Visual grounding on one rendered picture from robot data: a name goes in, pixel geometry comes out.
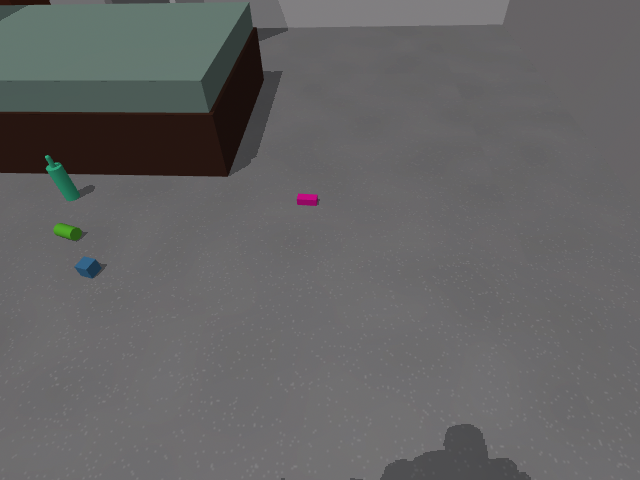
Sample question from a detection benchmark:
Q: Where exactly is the bed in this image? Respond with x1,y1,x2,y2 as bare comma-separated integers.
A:
0,2,264,177

